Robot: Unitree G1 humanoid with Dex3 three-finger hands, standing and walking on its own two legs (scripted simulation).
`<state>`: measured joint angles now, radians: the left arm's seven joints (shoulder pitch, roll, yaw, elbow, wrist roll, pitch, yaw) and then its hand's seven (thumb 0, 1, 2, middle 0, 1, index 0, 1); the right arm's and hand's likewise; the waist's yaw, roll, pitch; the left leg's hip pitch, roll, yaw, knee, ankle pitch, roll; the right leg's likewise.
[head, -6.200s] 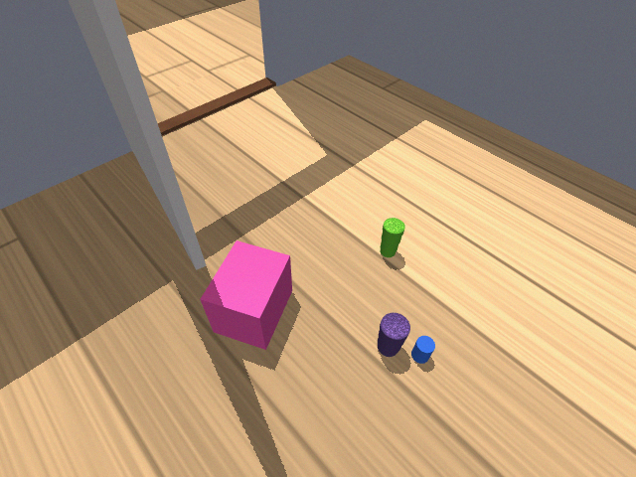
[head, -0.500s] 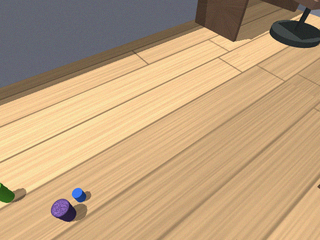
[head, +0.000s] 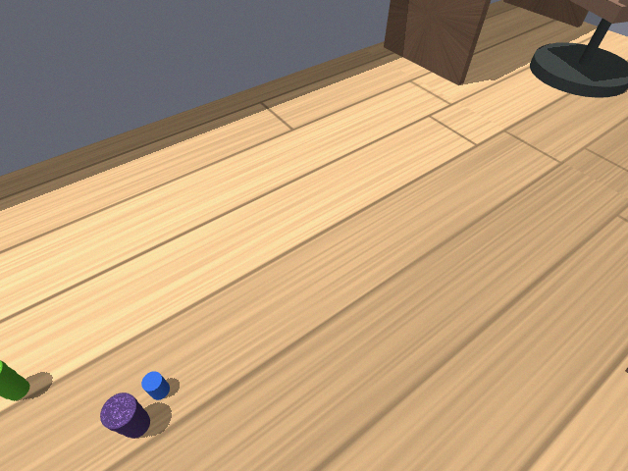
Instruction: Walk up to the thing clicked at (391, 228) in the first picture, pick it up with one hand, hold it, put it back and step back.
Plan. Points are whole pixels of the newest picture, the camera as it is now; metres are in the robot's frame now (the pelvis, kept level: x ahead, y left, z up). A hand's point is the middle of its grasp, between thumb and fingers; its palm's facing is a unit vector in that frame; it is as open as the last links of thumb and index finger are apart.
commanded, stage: stand
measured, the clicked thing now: (3, 381) +0.47 +0.94 -0.70
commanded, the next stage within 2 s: walk up in 0.06 s
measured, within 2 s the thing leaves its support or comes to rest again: neither
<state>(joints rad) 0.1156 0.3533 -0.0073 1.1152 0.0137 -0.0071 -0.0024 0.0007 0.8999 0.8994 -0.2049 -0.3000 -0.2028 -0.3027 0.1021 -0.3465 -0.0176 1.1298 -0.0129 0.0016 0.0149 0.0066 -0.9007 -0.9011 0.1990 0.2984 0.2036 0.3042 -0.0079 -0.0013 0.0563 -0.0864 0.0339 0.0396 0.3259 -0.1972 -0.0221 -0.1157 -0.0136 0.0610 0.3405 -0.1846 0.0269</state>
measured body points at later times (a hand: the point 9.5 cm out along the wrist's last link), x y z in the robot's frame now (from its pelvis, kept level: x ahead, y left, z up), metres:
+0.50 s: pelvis +0.11 -0.06 -0.01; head +0.09 -0.08 +0.44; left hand +0.15 +0.28 -0.11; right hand +0.17 -0.40 -0.14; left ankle +0.13 +0.07 -0.69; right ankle +0.10 -0.18 -0.75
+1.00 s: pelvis +0.37 -0.03 -0.01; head +0.38 -0.01 +0.44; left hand +0.46 +0.29 -0.13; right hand +0.43 -0.35 -0.11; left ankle +0.37 +0.09 -0.75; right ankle +0.43 -0.18 -0.70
